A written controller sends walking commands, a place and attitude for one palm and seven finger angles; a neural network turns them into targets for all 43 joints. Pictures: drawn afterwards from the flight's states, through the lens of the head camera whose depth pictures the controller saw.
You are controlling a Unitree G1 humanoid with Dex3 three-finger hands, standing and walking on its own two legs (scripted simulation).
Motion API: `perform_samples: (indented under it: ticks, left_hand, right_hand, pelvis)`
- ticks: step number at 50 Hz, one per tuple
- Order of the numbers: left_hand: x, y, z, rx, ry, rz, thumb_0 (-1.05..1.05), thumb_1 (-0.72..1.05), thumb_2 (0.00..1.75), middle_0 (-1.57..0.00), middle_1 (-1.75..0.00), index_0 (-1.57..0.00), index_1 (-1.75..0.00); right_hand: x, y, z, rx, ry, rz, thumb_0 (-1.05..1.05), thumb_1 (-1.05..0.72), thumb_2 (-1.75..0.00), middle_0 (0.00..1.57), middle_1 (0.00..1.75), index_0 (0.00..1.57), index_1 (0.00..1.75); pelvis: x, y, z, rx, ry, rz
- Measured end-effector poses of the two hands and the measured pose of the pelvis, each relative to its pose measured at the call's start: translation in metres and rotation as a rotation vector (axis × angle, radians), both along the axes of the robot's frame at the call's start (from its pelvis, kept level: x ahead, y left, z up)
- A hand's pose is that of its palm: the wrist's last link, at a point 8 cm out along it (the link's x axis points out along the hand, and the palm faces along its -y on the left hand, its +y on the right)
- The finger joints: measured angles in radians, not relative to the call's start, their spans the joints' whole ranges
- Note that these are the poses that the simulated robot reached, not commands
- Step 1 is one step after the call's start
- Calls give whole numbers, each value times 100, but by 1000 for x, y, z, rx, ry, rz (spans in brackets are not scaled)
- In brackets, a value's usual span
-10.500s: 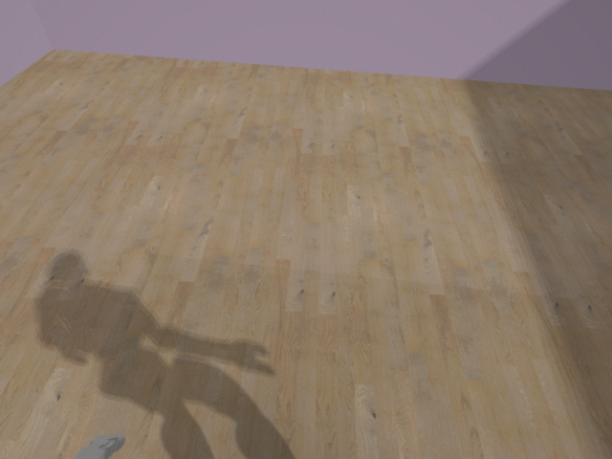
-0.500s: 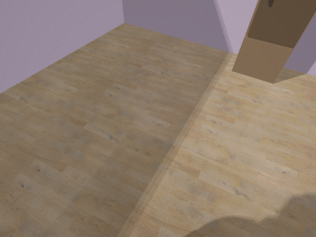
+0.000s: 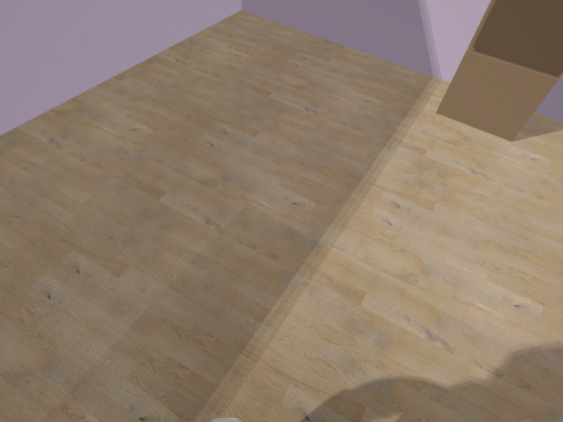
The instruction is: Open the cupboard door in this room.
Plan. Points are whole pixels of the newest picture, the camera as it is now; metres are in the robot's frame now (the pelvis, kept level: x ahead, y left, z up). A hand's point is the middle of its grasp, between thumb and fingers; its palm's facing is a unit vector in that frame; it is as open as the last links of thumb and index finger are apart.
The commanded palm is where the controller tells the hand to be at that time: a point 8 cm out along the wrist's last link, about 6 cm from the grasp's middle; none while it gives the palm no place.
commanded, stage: turn or walk to find it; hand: left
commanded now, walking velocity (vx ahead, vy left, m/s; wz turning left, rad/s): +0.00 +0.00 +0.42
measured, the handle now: out of the picture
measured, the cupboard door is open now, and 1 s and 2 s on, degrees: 0 0 0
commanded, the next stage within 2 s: stand and wait in 0.12 s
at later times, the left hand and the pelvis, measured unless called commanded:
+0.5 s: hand out of the picture +0.01 +0.13 -0.13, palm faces +0.23 -0.93 -0.29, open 7.4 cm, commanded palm none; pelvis -0.01 -0.07 +0.02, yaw +14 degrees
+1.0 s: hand out of the picture -0.12 +0.18 -0.16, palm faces +0.48 -0.84 -0.25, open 7.4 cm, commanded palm none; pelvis -0.04 -0.02 +0.01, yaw +26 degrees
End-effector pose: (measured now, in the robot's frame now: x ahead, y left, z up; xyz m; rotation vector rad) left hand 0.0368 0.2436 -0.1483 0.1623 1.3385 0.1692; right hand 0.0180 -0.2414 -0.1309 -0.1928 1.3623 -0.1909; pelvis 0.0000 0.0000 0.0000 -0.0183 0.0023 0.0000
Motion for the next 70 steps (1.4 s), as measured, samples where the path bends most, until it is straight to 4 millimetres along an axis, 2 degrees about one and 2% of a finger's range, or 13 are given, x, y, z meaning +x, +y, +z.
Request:
perform_samples:
  ticks: [7,11,15,23,29,32,36,40,43,50,57,65,70]
  left_hand:
    - [31,2,28,46,-115,21,1,91,90,-20,-30,-20,-30]
    - [42,-8,42,75,-190,37,1,91,90,-20,-30,-20,-30]
    - [35,-25,45,110,-232,53,0,90,90,-20,-30,-20,-30]
    - [-26,-60,52,101,-137,146,0,90,90,-20,-30,-21,-30]
    - [-77,-78,41,65,-56,247,1,90,90,-20,-30,-21,-30]
    - [-106,-83,34,44,-2,300,1,90,90,-20,-30,-21,-30]
    - [-147,-83,24,15,71,371,1,90,90,-20,-30,-21,-30]
    - [-184,-71,6,-10,119,443,1,90,90,-20,-30,-21,-30]
    - [-198,-58,1,-10,139,477,1,90,90,-20,-30,-21,-30]
    - [-180,-26,17,28,23,496,1,91,90,-20,-30,-20,-30]
    - [-143,-13,30,77,-107,490,1,91,90,-20,-30,-20,-30]
    - [-109,-38,41,126,-191,481,1,91,90,-20,-30,-20,-30]
    - [-119,-71,50,143,-186,514,0,90,90,-20,-30,-20,-30]
  right_hand:
    - [9,-5,6,16,1,61,0,-90,-90,20,30,20,30]
    - [15,-22,3,23,-1,96,0,-90,-90,20,30,21,30]
    - [25,-48,-10,38,-30,107,0,-90,-90,20,30,21,30]
    - [52,-79,-5,38,-45,165,0,-91,-90,20,30,20,30]
    - [69,-79,-4,15,6,257,0,-91,-90,19,30,20,30]
    - [83,-67,-3,8,12,312,0,-91,-90,19,30,20,30]
    - [112,-37,1,7,-29,398,0,-91,-90,19,30,20,30]
    - [142,3,5,3,-124,490,0,-91,-90,19,30,20,30]
    - [155,29,16,13,-189,536,0,-91,-90,20,30,20,30]
    - [152,55,31,33,-234,573,0,-90,-90,20,30,20,30]
    - [127,39,24,49,-170,566,0,-90,-90,20,30,21,30]
    - [102,-17,-5,51,-37,542,0,-90,-90,20,30,21,30]
    - [103,-43,-14,49,28,559,0,-90,-90,20,30,20,30]
  pelvis:
    - [-6,-11,13,-14,36,85]
    - [-10,-26,14,-2,40,124]
    - [-12,-48,6,30,25,139]
    - [-11,-68,15,65,-13,218]
    - [-13,-70,15,58,-7,289]
    - [-15,-67,13,52,-1,318]
    - [-20,-57,10,41,5,357]
    - [-26,-41,-1,19,5,403]
    - [-32,-33,0,28,-5,414]
    - [-41,-24,14,0,-18,457]
    - [-43,-34,16,5,-10,507]
    - [-36,-65,7,31,18,574]
    - [-32,-83,9,48,11,627]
